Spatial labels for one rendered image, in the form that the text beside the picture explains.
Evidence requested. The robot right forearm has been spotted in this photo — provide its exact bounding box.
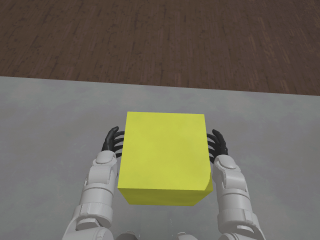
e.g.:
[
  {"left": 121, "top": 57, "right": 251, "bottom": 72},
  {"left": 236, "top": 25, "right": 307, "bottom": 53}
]
[{"left": 212, "top": 154, "right": 266, "bottom": 240}]

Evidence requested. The left robot hand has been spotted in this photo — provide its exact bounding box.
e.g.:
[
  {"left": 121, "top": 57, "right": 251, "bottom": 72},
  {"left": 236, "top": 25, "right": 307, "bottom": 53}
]
[{"left": 101, "top": 126, "right": 125, "bottom": 158}]

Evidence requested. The left robot upper arm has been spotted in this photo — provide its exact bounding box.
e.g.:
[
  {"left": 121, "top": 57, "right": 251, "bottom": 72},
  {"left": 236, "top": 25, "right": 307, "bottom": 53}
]
[{"left": 62, "top": 226, "right": 114, "bottom": 240}]

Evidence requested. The carton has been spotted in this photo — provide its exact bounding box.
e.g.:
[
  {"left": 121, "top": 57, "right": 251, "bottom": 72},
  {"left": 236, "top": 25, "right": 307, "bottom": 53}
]
[{"left": 117, "top": 111, "right": 213, "bottom": 206}]

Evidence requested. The right robot shin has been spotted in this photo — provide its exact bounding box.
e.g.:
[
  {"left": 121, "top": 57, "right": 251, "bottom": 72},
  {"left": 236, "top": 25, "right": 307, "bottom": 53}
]
[{"left": 176, "top": 232, "right": 186, "bottom": 238}]

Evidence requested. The robot left forearm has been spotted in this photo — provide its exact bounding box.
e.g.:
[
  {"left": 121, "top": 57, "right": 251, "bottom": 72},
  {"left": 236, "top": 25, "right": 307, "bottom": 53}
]
[{"left": 61, "top": 150, "right": 118, "bottom": 240}]

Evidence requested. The right robot hand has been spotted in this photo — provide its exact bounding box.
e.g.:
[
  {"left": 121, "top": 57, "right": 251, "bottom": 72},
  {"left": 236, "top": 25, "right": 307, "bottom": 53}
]
[{"left": 206, "top": 129, "right": 228, "bottom": 164}]

